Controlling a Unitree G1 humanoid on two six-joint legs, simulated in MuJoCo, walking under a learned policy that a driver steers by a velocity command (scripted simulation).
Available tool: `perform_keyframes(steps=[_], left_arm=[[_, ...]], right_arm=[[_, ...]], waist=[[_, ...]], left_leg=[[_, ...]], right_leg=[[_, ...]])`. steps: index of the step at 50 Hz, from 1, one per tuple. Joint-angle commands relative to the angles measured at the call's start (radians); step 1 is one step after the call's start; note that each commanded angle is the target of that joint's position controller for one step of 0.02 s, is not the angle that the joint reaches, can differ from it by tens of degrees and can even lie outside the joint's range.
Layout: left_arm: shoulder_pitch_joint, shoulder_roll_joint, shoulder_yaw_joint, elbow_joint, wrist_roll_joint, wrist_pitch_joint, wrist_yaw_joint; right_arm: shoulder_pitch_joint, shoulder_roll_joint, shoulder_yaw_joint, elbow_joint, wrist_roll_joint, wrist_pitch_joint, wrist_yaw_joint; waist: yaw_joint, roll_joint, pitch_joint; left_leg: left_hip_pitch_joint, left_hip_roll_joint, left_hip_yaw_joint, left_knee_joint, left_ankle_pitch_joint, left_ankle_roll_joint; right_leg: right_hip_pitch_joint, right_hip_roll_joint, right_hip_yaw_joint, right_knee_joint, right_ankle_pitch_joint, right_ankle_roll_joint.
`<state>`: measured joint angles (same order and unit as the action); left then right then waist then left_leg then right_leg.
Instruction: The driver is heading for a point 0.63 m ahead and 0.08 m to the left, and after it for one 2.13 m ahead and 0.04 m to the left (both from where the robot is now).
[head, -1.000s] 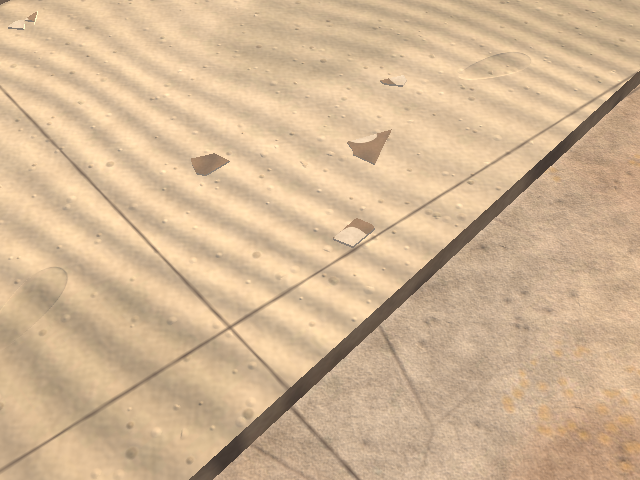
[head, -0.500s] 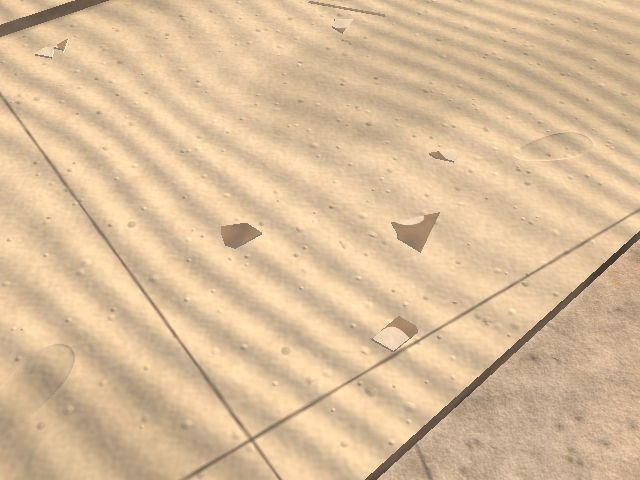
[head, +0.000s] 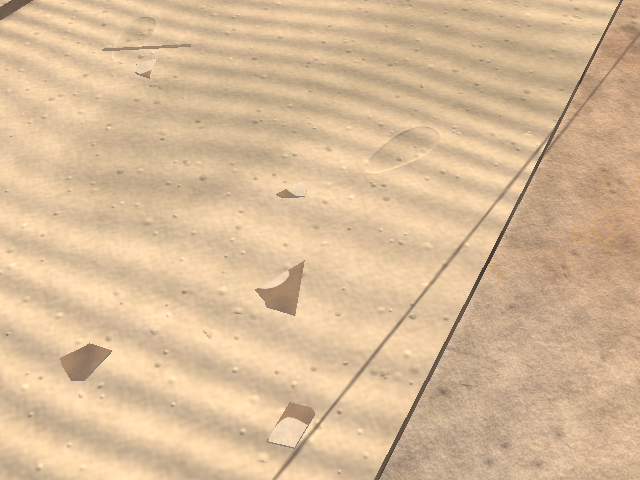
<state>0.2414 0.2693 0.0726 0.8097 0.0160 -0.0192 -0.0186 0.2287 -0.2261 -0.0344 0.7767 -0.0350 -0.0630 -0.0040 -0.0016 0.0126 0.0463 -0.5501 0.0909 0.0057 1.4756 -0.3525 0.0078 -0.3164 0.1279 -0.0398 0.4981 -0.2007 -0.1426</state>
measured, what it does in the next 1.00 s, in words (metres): climbs, turning left: left foot 0.09 m higher, then right foot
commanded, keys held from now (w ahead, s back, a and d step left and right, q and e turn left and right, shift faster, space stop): w+e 0.14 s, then w+q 0.80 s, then w+e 0.06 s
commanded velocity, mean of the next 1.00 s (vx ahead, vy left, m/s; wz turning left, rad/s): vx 0.50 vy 0.00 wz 0.15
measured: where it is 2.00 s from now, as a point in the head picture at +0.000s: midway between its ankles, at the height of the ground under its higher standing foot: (296, 217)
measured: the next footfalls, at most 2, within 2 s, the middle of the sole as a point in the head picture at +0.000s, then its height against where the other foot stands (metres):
left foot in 0.38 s outside the picture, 0.09 m higher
right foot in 0.92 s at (363, 329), level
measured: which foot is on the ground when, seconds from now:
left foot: up 0.00-0.36, down 0.38-0.92, up 0.94-1.00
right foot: down 0.00-0.40, up 0.42-0.90, down 0.92-1.00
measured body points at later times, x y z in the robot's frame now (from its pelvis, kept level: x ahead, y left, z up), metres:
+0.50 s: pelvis +0.29 +0.03 +0.04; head +0.29 +0.03 +0.49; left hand +0.38 +0.28 -0.08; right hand +0.37 -0.22 -0.08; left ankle +0.33 +0.07 -0.64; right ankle +0.14 -0.06 -0.57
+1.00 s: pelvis +0.60 +0.01 +0.09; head +0.64 +0.03 +0.53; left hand +0.78 +0.29 +0.02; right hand +0.69 -0.25 -0.04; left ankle +0.39 +0.08 -0.54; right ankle +0.71 -0.06 -0.64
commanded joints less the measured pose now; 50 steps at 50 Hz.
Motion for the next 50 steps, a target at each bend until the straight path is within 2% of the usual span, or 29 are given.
perform_keyframes(steps=[1, 4, 6, 7, 10, 14, 16, 18, 19, 20, 21, 22, 24, 25, 26, 27, 28, 30, 32, 34, 38, 42, 44, 45, 46, 47, 48, 49, 50], left_arm=[[0.072, 0.109, 0.020, -0.036, -0.014, -0.036, 0.005], [0.130, 0.113, 0.013, -0.016, -0.012, -0.044, 0.012], [0.165, 0.107, 0.002, -0.011, -0.012, -0.047, 0.022], [0.171, 0.130, 0.005, -0.022, -0.013, -0.046, 0.027], [0.242, 0.105, -0.005, -0.002, -0.017, -0.048, 0.038], [0.318, 0.097, -0.013, 0.023, -0.003, -0.037, 0.038], [0.253, 0.101, -0.019, 0.004, 0.005, -0.040, 0.033], [0.233, 0.117, -0.015, 0.001, 0.021, -0.042, 0.035], [0.200, 0.139, -0.007, -0.005, 0.014, -0.044, 0.033], [0.136, 0.149, -0.001, -0.032, -0.008, -0.053, 0.032], [0.108, 0.089, -0.005, -0.096, -0.012, -0.058, 0.011], [0.117, 0.086, -0.011, -0.135, 0.051, -0.071, -0.001], [0.074, 0.075, -0.015, -0.157, 0.038, -0.073, -0.011], [0.072, 0.054, -0.018, -0.164, 0.025, -0.063, -0.003], [0.070, 0.037, -0.027, -0.175, 0.021, -0.048, 0.005], [0.026, 0.057, -0.016, -0.192, -0.053, -0.069, 0.013], [0.008, 0.062, -0.018, -0.197, -0.049, -0.077, 0.021], [-0.073, 0.063, -0.017, -0.211, -0.017, -0.082, 0.029], [-0.161, 0.035, -0.024, -0.226, -0.003, -0.089, 0.019], [-0.267, 0.006, -0.030, -0.246, -0.011, -0.097, 0.008], [-0.415, -0.052, -0.049, -0.282, -0.027, -0.101, -0.017], [-0.400, 0.059, -0.010, -0.289, -0.034, -0.121, -0.016], [-0.271, 0.117, 0.019, -0.258, -0.033, -0.127, -0.002], [-0.116, 0.144, 0.030, -0.228, -0.033, -0.127, 0.007], [0.073, 0.190, 0.036, -0.209, -0.014, -0.119, 0.022], [0.097, 0.228, 0.039, -0.193, 0.014, -0.117, 0.018], [0.097, 0.127, 0.026, -0.192, 0.002, -0.119, 0.013], [0.053, 0.046, 0.008, -0.187, -0.011, -0.113, 0.017], [0.014, 0.044, -0.002, -0.169, -0.015, -0.106, 0.011]], right_arm=[[0.029, -0.044, -0.009, -0.084, -0.014, 0.025, -0.006], [-0.091, 0.003, 0.020, -0.164, -0.036, 0.044, -0.017], [-0.183, -0.009, 0.026, -0.215, -0.046, 0.042, -0.014], [-0.194, -0.031, 0.027, -0.224, -0.047, 0.044, -0.012], [-0.219, -0.022, 0.035, -0.229, -0.032, 0.051, -0.001], [-0.275, 0.012, 0.052, -0.251, -0.008, 0.056, 0.021], [-0.203, 0.010, 0.054, -0.232, 0.002, 0.058, 0.022], [-0.040, -0.032, 0.032, -0.182, 0.016, 0.062, 0.009], [0.088, -0.062, 0.017, -0.146, 0.018, 0.056, 0.003], [0.248, -0.127, -0.007, -0.105, 0.002, 0.046, 0.000], [0.288, -0.223, -0.044, -0.064, 0.005, 0.048, -0.002], [0.124, -0.198, -0.039, -0.068, 0.044, 0.054, 0.001], [0.058, -0.128, -0.032, -0.061, 0.028, 0.038, 0.007], [0.060, -0.101, -0.028, -0.043, 0.018, 0.025, 0.003], [0.053, -0.082, -0.022, -0.028, 0.014, 0.009, 0.001], [0.048, -0.018, 0.004, -0.067, 0.042, -0.039, 0.016], [0.057, -0.035, -0.003, -0.053, 0.061, -0.062, 0.022], [0.109, -0.084, -0.018, -0.034, 0.065, -0.072, 0.014], [0.210, -0.092, -0.021, -0.004, 0.063, -0.055, -0.008], [0.298, -0.096, -0.021, 0.018, 0.063, -0.031, -0.026], [0.312, -0.107, -0.021, 0.012, 0.069, -0.002, -0.039], [0.251, -0.167, -0.043, 0.001, 0.077, -0.007, -0.042], [0.201, -0.180, -0.054, -0.018, 0.064, 0.003, -0.037], [0.138, -0.179, -0.054, -0.044, 0.056, 0.003, -0.026], [0.113, -0.133, -0.039, -0.086, 0.032, -0.004, -0.012], [0.329, -0.002, 0.001, -0.086, 0.041, -0.007, -0.002], [0.374, -0.107, -0.009, -0.046, 0.070, -0.009, -0.008], [0.257, -0.157, -0.022, -0.050, 0.071, -0.007, -0.007], [0.148, -0.159, -0.021, -0.079, 0.058, -0.011, -0.005]], waist=[[-0.018, -0.045, -0.090], [-0.017, -0.014, -0.045], [-0.002, -0.015, -0.011], [0.005, -0.024, -0.010], [0.036, -0.043, -0.040], [0.071, -0.079, -0.037], [0.014, -0.099, -0.064], [-0.061, -0.154, -0.149], [-0.132, -0.149, -0.199], [-0.227, -0.065, -0.262], [-0.200, 0.203, -0.239], [-0.053, 0.192, -0.148], [0.000, -0.069, 0.014], [0.034, -0.091, 0.042], [0.058, -0.060, 0.039], [0.045, -0.005, -0.008], [0.049, 0.012, -0.017], [0.028, 0.006, -0.015], [-0.012, -0.007, -0.024], [-0.058, 0.013, -0.031], [-0.103, 0.068, -0.014], [-0.050, 0.128, -0.042], [0.020, 0.149, -0.121], [0.105, 0.146, -0.214], [0.161, 0.078, -0.397], [0.038, -0.307, -0.544], [0.063, -0.286, -0.539], [0.086, -0.150, -0.357], [0.069, -0.020, -0.226]], left_leg=[[-0.302, 0.001, 0.004, 0.258, -0.027, 0.002], [-0.504, 0.023, -0.014, 0.313, -0.014, 0.005], [-0.546, 0.023, -0.007, 0.215, 0.046, -0.013], [-0.524, 0.022, 0.019, 0.115, 0.065, -0.026], [-0.473, 0.018, 0.076, -0.087, 0.099, -0.013], [-0.440, -0.015, 0.137, -0.219, 0.006, 0.066], [-0.237, -0.080, 0.185, -0.313, -0.082, 0.118], [-0.010, -0.175, 0.205, -0.383, -0.204, 0.168], [0.141, -0.189, 0.143, -0.497, -0.186, 0.201], [0.352, -0.085, -0.100, -0.681, -0.230, 0.274], [0.482, 0.145, -0.738, -1.042, -0.310, 0.412], [0.439, 0.170, -1.015, -1.175, -0.240, 0.411], [0.257, 0.157, -0.733, -1.146, -0.142, 0.347], [0.188, 0.116, -0.608, -1.151, -0.052, 0.314], [0.161, 0.072, -0.504, -1.165, 0.064, 0.285], [0.205, 0.052, -0.474, -1.225, 0.071, 0.289], [0.266, 0.030, -0.420, -1.244, 0.161, 0.280], [0.334, 0.008, -0.351, -1.285, 0.291, 0.272], [0.429, -0.018, -0.284, -1.283, 0.442, 0.255], [0.514, -0.029, -0.276, -1.278, 0.506, 0.221], [0.412, -0.060, -0.243, -1.282, 0.539, 0.153], [0.544, 0.017, -0.331, -1.187, 0.644, 0.145], [0.589, 0.014, -0.337, -1.010, 0.914, 0.126], [0.516, -0.018, -0.321, -0.831, 0.931, 0.100], [0.337, -0.065, -0.312, -0.587, 0.645, 0.091], [-0.053, -0.217, -0.236, -0.261, -0.230, 0.035], [-0.139, -0.142, -0.235, -0.077, -0.193, 0.030], [-0.167, -0.106, -0.207, -0.059, -0.104, 0.025], [-0.144, -0.077, -0.166, -0.082, -0.028, 0.021]], right_leg=[[0.158, -0.263, 0.367, -0.209, 0.225, -0.160], [0.101, -0.246, 0.392, -0.197, 0.040, -0.127], [0.075, -0.225, 0.418, -0.236, 0.001, -0.108], [0.071, -0.224, 0.416, -0.269, 0.063, -0.108], [0.219, -0.242, 0.332, -0.287, 0.434, -0.079], [0.422, -0.283, 0.235, -0.266, 0.773, -0.061], [0.380, -0.287, 0.142, -0.205, 1.159, -0.030], [0.374, -0.334, 0.118, -0.022, 1.554, -0.021], [0.348, -0.337, 0.097, 0.155, 1.572, -0.012], [0.194, -0.287, 0.052, 0.470, 1.319, 0.017], [-0.180, -0.012, 0.009, 0.887, 0.227, 0.101], [-0.372, -0.023, 0.152, 0.986, -0.064, 0.082], [-0.409, -0.104, 0.153, 0.961, -0.058, 0.077], [-0.381, -0.135, 0.139, 0.903, -0.076, 0.084], [-0.358, -0.154, 0.127, 0.852, -0.094, 0.097], [-0.362, -0.161, 0.158, 0.878, -0.066, 0.089], [-0.395, -0.186, 0.155, 0.796, -0.028, 0.089], [-0.438, -0.200, 0.121, 0.655, 0.033, 0.109], [-0.482, -0.177, 0.083, 0.543, 0.101, 0.132], [-0.518, -0.143, 0.053, 0.407, 0.164, 0.156], [-0.316, -0.069, -0.008, 0.092, 0.261, 0.186], [-0.192, -0.065, 0.069, -0.054, 0.290, 0.151], [-0.035, -0.056, 0.065, -0.091, 0.221, 0.109], [0.179, -0.117, 0.102, -0.110, 0.277, 0.062], [0.514, -0.295, 0.252, -0.011, 0.233, -0.003], [0.888, -0.573, 0.696, -0.023, 0.292, -0.196], [0.821, -0.566, 0.840, -0.110, 0.073, -0.221], [0.645, -0.498, 0.672, -0.160, 0.013, -0.171], [0.457, -0.440, 0.537, -0.197, 0.054, -0.136]])
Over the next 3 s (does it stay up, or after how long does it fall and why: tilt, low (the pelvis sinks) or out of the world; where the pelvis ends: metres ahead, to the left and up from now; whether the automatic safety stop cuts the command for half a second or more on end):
stays up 1.33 -0.02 0.10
